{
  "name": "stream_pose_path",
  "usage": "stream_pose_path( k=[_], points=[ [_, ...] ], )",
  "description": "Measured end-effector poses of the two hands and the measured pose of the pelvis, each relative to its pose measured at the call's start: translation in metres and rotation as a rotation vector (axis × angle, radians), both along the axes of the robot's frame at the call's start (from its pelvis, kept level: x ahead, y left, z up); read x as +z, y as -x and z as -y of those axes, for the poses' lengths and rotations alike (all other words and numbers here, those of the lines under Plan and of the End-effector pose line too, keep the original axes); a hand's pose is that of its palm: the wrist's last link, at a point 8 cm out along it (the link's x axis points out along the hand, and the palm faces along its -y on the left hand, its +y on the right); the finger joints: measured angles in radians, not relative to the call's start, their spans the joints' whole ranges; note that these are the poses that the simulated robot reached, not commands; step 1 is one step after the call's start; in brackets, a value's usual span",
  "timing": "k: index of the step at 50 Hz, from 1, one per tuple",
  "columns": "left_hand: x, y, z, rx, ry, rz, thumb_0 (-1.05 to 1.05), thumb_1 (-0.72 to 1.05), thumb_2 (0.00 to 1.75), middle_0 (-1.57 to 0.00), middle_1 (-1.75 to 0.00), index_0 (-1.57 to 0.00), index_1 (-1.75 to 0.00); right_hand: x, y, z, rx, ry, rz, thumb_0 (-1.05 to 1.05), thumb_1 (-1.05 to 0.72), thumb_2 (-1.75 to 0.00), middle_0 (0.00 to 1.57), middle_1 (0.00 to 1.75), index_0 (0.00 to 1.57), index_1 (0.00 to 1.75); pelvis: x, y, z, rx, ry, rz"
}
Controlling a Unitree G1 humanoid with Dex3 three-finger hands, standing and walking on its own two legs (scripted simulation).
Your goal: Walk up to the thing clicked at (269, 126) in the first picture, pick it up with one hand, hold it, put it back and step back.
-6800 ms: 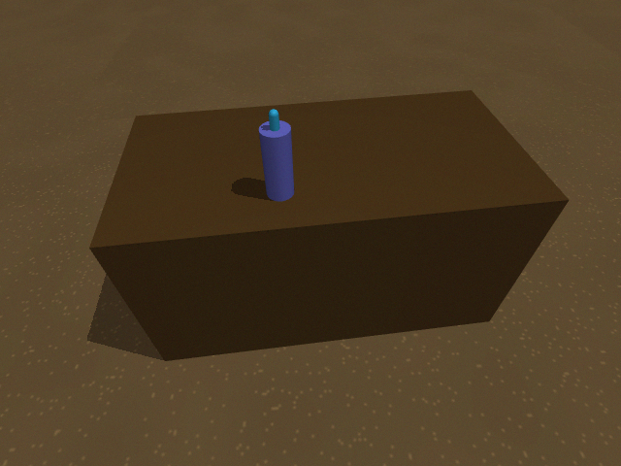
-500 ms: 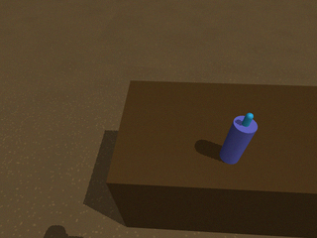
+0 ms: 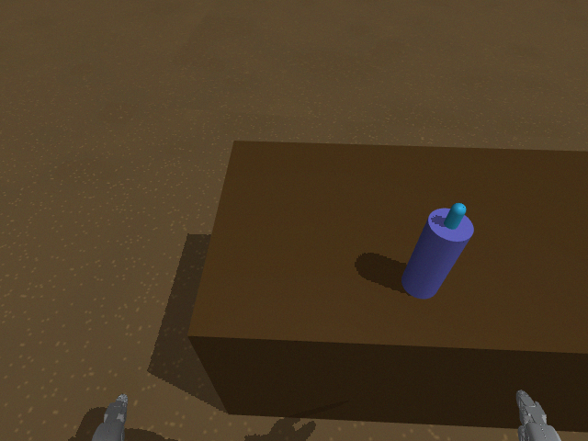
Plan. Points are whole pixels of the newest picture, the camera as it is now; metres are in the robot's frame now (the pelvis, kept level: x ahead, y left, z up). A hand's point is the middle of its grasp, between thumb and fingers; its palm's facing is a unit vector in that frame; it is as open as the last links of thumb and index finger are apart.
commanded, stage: rise first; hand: right
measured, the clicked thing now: (437, 249) +0.47 -0.24 -0.06
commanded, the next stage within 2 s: go down in 1.16 s
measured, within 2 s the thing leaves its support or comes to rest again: neither
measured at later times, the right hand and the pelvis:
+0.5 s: hand (504, 429) +0.18 -0.25 -0.05, palm faces +0.21 +0.92 -0.33, open 17.3 cm; pelvis +0.01 -0.01 +0.00, yaw +0 degrees
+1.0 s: hand (518, 434) +0.17 -0.24 -0.01, palm faces +0.24 +0.92 -0.32, open 17.2 cm; pelvis -0.01 +0.00 +0.00, yaw -1 degrees
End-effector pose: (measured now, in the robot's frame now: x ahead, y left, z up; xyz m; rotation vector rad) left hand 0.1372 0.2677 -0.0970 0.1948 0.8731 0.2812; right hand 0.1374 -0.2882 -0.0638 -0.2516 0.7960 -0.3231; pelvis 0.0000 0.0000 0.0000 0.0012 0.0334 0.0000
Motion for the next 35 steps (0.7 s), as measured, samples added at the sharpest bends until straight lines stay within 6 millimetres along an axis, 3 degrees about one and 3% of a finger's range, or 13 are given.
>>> stream_pose_path(
  k=[6, 14, 35],
  points=[
    [0.010, -0.011, 0.006, -0.031, -0.017, 0.051, 0.00, -0.39, 0.07, -0.06, -0.06, -0.08, -0.05, 0.016, -0.011, 0.002, 0.012, 0.021, 0.083, 0.00, 0.36, -0.09, 0.06, 0.06, 0.06, 0.05, 0.001, -0.005, 0.002, 0.000, -0.002, 0.011],
    [0.016, -0.020, 0.017, -0.049, 0.008, 0.105, 0.00, -0.48, 0.05, -0.06, -0.06, -0.08, -0.05, 0.032, -0.020, 0.000, 0.034, 0.020, 0.158, -0.01, 0.46, -0.07, 0.06, 0.06, 0.05, 0.06, 0.001, -0.011, 0.005, -0.001, -0.006, 0.029],
    [0.015, -0.004, 0.008, -0.039, 0.007, 0.092, 0.00, -0.52, 0.06, -0.06, -0.06, -0.07, -0.06, 0.059, -0.008, -0.005, 0.065, 0.043, 0.257, -0.01, 0.50, -0.06, 0.06, 0.06, 0.05, 0.06, 0.002, 0.000, 0.002, -0.002, -0.002, 0.058]
  ],
)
